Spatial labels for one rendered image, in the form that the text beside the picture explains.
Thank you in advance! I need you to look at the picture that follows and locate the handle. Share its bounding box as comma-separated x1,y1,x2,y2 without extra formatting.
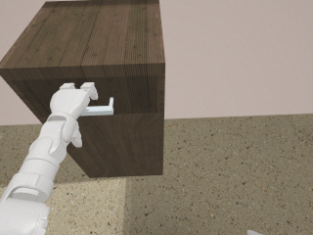
81,97,114,117

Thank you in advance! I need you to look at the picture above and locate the robot left upper arm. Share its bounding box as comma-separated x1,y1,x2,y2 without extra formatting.
0,198,50,235

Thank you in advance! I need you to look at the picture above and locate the cabinet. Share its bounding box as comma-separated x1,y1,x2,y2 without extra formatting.
0,0,165,178

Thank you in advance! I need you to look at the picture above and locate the left robot hand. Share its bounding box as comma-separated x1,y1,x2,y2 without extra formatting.
50,82,99,148

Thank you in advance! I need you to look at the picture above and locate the left robot forearm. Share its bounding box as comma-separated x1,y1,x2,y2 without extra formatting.
0,113,76,209

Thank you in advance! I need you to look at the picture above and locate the drawer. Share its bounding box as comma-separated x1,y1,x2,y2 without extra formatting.
15,74,158,118

